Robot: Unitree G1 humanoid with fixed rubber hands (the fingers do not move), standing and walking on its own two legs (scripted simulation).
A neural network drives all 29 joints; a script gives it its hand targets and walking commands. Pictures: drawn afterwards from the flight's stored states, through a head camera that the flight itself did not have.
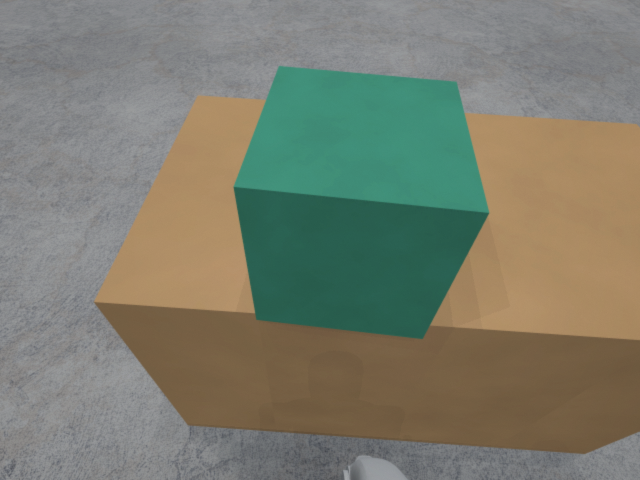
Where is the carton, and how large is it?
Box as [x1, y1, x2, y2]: [234, 66, 488, 338]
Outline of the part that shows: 279,66 234,184 234,192 256,319 422,338 488,214 488,209 456,82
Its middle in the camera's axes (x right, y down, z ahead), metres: +0.05 -0.06 +0.58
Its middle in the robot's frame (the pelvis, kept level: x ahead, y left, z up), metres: +0.48 -0.06 +0.07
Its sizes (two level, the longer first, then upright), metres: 0.265 0.256 0.272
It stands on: a pedestal, 0.68 m high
